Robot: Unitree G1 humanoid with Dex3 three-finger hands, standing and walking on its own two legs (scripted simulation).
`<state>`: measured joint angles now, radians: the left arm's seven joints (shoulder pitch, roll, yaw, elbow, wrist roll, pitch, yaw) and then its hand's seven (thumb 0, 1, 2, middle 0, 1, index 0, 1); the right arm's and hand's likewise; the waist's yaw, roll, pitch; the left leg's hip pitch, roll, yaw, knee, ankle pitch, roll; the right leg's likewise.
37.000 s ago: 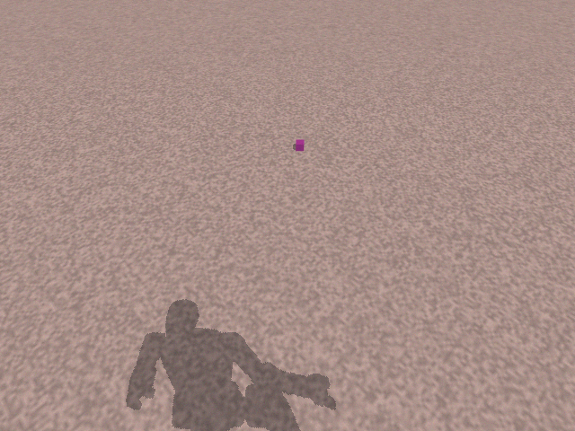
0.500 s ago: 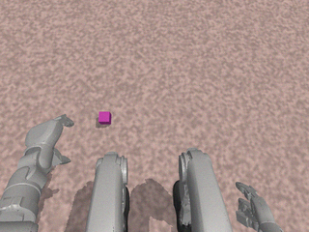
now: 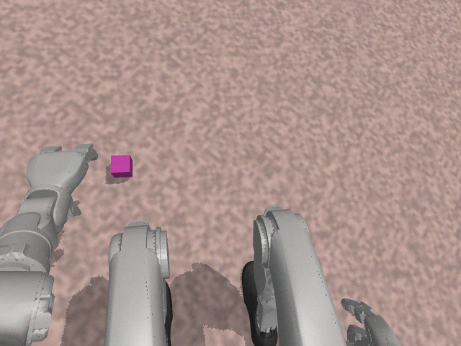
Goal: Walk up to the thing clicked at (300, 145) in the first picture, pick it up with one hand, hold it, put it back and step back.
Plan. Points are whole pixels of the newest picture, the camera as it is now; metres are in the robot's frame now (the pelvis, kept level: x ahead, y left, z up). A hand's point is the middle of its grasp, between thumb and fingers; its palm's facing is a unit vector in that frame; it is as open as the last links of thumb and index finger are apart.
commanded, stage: rise first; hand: left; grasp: from above
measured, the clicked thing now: (122, 166) +0.51 +0.21 -0.35
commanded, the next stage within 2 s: none
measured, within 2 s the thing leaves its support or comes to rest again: neither
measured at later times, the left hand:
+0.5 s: hand (87, 180) +0.43 +0.25 -0.21, palm faces -0.47 -0.01 -0.88, open 11.8 cm
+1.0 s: hand (91, 176) +0.44 +0.24 -0.23, palm faces -0.47 -0.01 -0.88, open 12.1 cm
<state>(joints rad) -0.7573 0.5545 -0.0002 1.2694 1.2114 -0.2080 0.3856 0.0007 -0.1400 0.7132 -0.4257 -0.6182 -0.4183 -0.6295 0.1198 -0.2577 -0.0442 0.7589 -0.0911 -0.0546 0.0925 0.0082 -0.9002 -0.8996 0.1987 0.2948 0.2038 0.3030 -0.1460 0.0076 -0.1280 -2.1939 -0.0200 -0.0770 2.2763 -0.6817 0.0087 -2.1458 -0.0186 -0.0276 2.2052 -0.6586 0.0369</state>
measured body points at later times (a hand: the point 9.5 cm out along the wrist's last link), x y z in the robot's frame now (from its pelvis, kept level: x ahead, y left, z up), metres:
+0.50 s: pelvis +0.01 -0.01 -0.03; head +0.24 +0.04 +0.35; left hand +0.45 +0.24 -0.16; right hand +0.07 -0.29 -0.15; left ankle +0.08 +0.12 -0.34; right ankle +0.10 -0.14 -0.34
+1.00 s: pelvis +0.01 -0.01 -0.04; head +0.25 +0.05 +0.34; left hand +0.46 +0.24 -0.18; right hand +0.07 -0.29 -0.16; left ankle +0.08 +0.12 -0.34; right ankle +0.10 -0.14 -0.34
